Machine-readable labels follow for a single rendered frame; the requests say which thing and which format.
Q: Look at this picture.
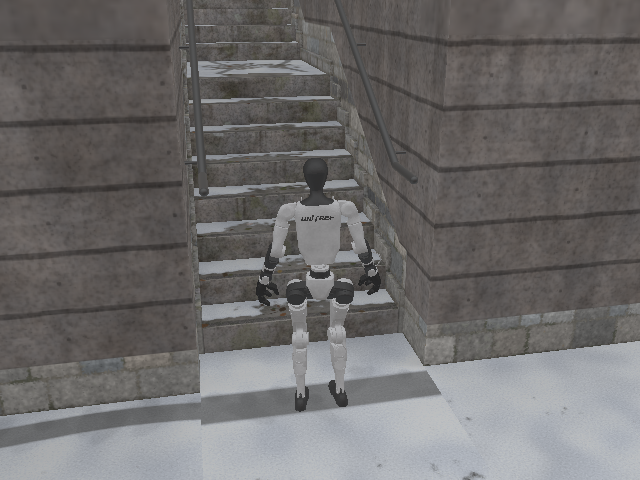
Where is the left robot upper arm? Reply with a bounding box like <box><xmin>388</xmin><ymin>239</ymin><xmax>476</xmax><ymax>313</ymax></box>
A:
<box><xmin>270</xmin><ymin>202</ymin><xmax>296</xmax><ymax>258</ymax></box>

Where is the right robot forearm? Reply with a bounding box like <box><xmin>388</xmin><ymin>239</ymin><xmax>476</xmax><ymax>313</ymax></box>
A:
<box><xmin>358</xmin><ymin>238</ymin><xmax>378</xmax><ymax>277</ymax></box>

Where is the left robot forearm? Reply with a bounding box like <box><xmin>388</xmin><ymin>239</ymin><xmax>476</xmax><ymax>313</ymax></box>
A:
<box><xmin>259</xmin><ymin>243</ymin><xmax>279</xmax><ymax>285</ymax></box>

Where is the right robot hand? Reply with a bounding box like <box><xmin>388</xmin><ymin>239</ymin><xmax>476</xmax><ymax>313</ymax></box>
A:
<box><xmin>358</xmin><ymin>272</ymin><xmax>381</xmax><ymax>295</ymax></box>

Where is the right robot upper arm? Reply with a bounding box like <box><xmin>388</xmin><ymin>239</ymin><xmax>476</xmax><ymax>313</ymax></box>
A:
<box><xmin>338</xmin><ymin>200</ymin><xmax>368</xmax><ymax>254</ymax></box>

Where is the left robot hand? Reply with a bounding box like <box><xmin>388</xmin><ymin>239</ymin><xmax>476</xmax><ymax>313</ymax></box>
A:
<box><xmin>256</xmin><ymin>280</ymin><xmax>279</xmax><ymax>306</ymax></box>

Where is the left robot foot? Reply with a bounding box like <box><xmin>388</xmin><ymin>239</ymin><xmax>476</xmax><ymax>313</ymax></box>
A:
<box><xmin>295</xmin><ymin>386</ymin><xmax>309</xmax><ymax>412</ymax></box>

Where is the humanoid robot torso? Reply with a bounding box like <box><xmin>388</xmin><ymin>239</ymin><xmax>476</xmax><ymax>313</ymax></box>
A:
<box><xmin>294</xmin><ymin>196</ymin><xmax>341</xmax><ymax>300</ymax></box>

